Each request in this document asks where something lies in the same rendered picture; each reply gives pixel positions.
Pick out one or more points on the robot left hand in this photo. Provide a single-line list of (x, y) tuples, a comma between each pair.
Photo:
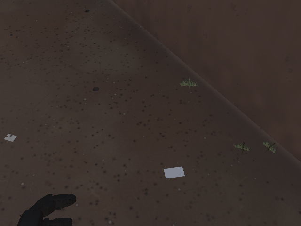
[(44, 207)]

